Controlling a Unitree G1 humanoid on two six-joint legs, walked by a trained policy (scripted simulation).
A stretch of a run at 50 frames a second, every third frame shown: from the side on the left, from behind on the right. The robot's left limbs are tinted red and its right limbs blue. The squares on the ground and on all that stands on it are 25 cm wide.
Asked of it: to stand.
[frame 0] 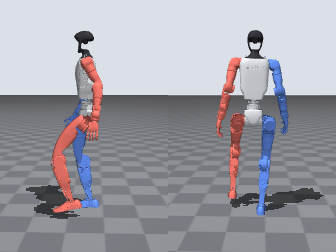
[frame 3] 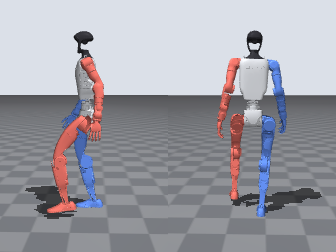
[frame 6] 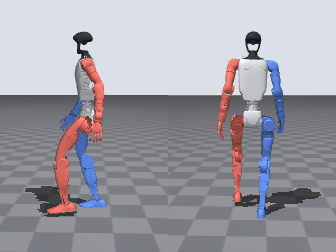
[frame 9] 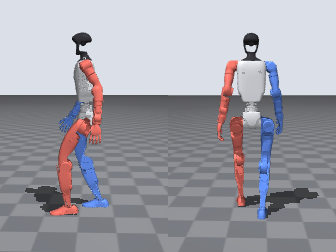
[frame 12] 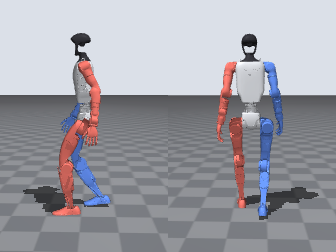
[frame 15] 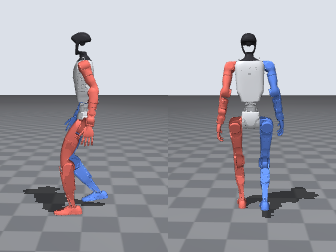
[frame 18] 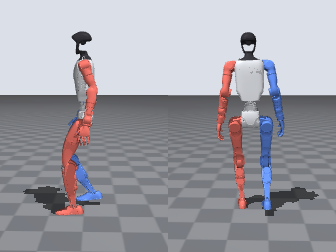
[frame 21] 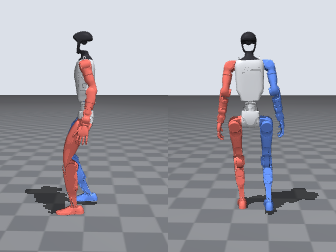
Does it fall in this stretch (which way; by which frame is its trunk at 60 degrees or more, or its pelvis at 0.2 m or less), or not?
no
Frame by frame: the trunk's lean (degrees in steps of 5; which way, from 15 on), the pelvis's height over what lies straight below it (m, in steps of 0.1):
0: 5, 0.8
3: 5, 0.8
6: 5, 0.8
9: 5, 0.8
12: 5, 0.8
15: 5, 0.8
18: 5, 0.8
21: 5, 0.8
